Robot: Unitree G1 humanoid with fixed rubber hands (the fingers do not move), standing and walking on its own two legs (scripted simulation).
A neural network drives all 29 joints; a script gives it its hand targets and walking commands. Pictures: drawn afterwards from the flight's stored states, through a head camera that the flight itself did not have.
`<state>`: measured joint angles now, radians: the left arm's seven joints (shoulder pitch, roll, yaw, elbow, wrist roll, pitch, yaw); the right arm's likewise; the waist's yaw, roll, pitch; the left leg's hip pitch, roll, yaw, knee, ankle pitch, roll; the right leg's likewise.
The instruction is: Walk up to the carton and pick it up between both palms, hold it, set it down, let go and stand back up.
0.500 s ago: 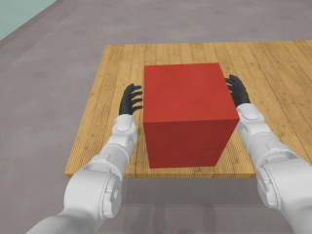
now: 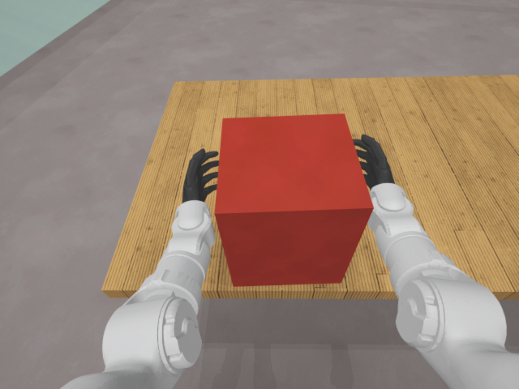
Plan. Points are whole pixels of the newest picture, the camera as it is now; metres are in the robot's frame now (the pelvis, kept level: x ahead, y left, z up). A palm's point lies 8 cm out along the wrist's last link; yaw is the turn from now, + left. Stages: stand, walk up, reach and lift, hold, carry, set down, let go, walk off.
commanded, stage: reach and lift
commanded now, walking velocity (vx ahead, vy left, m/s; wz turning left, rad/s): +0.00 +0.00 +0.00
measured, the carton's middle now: (285, 205) +0.43 -0.02 +0.01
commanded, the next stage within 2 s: none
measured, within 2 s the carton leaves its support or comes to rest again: leaves its support in 1.14 s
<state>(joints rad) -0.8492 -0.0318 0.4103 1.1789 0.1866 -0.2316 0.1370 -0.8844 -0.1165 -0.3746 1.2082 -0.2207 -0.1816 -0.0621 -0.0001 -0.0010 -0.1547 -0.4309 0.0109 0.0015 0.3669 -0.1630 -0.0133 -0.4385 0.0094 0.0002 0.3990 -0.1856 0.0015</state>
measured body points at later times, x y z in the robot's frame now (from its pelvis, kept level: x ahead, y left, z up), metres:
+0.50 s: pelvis +0.00 +0.00 +0.00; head +0.05 +0.00 +0.45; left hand +0.43 +0.13 +0.06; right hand +0.44 -0.17 +0.08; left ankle +0.00 +0.13 -0.74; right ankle -0.01 -0.11 -0.74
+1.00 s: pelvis -0.01 +0.00 +0.00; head +0.03 +0.00 +0.45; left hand +0.41 +0.14 +0.07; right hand +0.42 -0.16 +0.08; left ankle +0.00 +0.13 -0.74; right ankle -0.01 -0.11 -0.74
